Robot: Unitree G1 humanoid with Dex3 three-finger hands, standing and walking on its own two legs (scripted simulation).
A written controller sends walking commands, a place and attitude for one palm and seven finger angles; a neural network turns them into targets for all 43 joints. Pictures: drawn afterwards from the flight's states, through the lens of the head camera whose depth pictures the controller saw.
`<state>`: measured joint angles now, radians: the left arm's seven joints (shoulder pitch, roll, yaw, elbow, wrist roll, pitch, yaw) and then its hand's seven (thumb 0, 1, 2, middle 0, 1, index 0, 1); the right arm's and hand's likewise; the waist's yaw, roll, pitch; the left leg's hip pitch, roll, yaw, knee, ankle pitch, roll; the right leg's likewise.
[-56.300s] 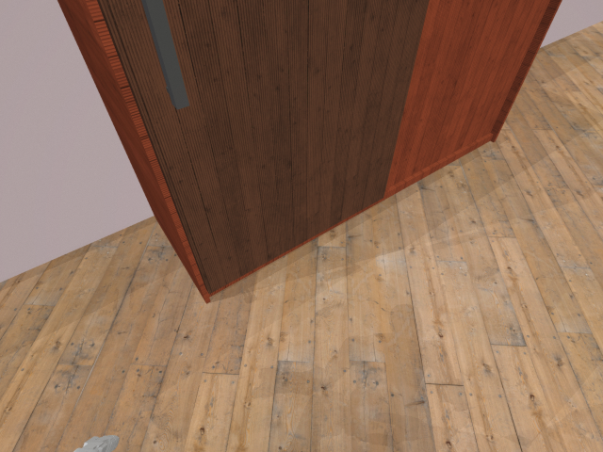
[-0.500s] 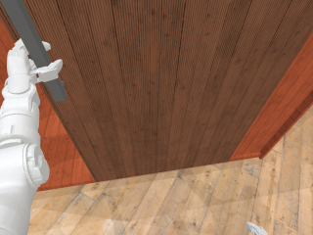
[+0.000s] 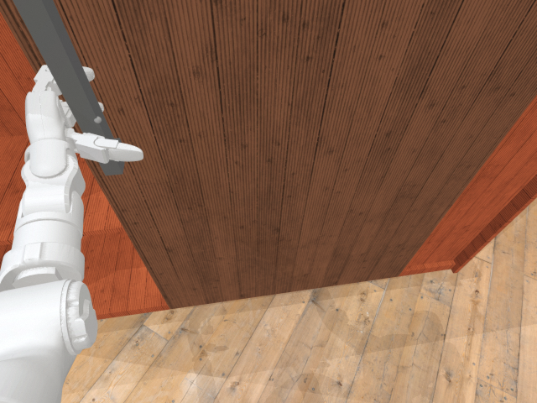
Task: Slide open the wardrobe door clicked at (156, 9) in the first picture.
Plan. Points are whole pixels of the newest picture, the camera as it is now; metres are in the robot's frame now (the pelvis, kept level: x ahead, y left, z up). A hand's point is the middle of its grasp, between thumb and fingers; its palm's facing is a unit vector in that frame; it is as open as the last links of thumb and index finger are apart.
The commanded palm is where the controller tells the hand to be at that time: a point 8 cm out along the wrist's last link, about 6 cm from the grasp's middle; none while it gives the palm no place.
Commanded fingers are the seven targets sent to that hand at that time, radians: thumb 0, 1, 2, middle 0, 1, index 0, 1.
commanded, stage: slip the hand off the handle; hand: left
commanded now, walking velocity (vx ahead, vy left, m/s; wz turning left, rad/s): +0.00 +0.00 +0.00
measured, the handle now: (78, 75) +0.50 +0.27 +0.23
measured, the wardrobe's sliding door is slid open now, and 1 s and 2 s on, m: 0.60 0.60 0.60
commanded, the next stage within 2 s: draw the hand back to the body in 1.58 s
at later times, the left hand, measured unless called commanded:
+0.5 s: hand (38, 129) +0.45 +0.33 +0.17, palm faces +0.40 -0.90 -0.18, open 14.5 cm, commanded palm +0.42 +0.36 +0.17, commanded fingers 0.00 -0.55 0.20 -0.25 -1.15 -0.25 -1.15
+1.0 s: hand (28, 158) +0.40 +0.32 +0.17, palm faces +0.40 -0.91 -0.14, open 14.7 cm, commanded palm +0.35 +0.35 +0.17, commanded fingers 0.00 -0.55 0.20 -0.25 -1.15 -0.25 -1.15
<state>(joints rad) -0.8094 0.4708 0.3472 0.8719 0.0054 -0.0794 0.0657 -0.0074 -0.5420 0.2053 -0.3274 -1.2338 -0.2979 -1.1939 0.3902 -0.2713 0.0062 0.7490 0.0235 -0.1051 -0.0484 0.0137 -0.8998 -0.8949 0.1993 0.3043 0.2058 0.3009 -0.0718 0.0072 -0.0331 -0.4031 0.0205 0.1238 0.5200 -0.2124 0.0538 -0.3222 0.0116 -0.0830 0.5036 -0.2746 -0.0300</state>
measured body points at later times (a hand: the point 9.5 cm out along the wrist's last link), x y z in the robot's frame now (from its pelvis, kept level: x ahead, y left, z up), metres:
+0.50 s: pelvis +0.00 +0.00 +0.00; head +0.05 +0.02 +0.44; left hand +0.42 +0.37 +0.18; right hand +0.06 -0.28 -0.11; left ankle +0.03 +0.09 -0.73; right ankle -0.01 -0.10 -0.73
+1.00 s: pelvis +0.02 +0.01 +0.00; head +0.03 +0.01 +0.45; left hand +0.37 +0.36 +0.18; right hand +0.14 -0.24 -0.10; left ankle +0.03 +0.09 -0.73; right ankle -0.01 -0.10 -0.73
